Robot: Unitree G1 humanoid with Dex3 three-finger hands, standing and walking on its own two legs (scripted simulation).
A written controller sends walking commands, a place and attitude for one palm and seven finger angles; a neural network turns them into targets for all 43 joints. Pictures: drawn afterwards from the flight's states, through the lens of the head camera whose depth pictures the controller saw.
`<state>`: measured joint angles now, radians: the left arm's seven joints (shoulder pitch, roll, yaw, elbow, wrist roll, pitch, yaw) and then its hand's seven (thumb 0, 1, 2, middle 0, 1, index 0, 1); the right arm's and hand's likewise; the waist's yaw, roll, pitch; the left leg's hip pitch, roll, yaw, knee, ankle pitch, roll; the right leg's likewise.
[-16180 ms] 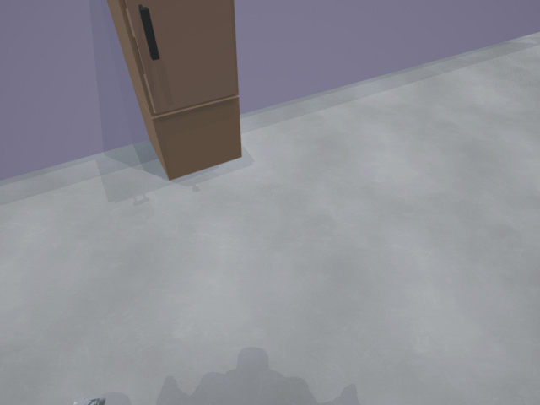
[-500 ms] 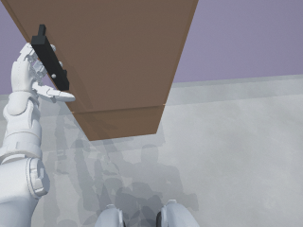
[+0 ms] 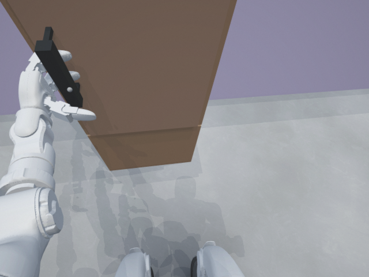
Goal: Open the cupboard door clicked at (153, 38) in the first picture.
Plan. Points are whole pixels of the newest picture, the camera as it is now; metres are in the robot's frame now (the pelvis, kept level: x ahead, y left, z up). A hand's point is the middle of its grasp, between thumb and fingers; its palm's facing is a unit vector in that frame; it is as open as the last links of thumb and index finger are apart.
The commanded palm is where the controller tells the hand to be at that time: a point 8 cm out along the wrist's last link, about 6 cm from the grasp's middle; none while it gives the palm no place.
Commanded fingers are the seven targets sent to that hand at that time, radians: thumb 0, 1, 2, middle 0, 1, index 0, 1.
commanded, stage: close the thumb around the handle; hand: left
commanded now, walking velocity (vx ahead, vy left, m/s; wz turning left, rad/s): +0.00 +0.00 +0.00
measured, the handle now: (64, 71) +0.55 +0.23 +0.07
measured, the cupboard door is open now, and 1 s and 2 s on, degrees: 0 0 40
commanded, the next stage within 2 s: pull the door open along its arc in 0.76 s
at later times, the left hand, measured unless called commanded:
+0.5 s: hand (70, 90) +0.49 +0.21 +0.07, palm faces +0.07 -1.00 -0.02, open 8.7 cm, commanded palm +0.46 +0.25 +0.07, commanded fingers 0.00 0.79 0.85 -0.39 -1.34 -0.39 -1.34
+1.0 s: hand (71, 91) +0.49 +0.21 +0.07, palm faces +0.09 -1.00 -0.01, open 6.3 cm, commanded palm +0.44 +0.25 +0.07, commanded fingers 0.00 0.90 0.90 -0.40 -1.35 -0.40 -1.35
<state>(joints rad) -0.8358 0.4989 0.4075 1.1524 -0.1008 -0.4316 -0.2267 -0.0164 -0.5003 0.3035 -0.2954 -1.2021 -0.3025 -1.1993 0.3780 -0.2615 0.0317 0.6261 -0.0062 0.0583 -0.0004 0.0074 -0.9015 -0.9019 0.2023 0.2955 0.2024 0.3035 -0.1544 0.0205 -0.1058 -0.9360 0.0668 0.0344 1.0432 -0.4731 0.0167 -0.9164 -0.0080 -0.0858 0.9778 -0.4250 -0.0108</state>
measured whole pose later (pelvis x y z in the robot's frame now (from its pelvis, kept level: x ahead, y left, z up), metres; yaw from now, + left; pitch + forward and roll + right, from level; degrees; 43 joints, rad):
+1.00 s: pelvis +0.01 +0.00 +0.00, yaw +0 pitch +20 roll -2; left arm -0.76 0.45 0.40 1.08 -0.11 -0.43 -0.19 0.00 0.67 0.78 -0.32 -1.33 -0.31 -1.35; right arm 0.38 -0.26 0.02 0.63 -0.01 0.06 0.01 0.01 -0.90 -0.90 0.20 0.30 0.20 0.30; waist -0.15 0.02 -0.12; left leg -0.90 0.06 0.04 1.02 -0.48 0.02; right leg -0.88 -0.01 -0.07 0.96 -0.43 0.00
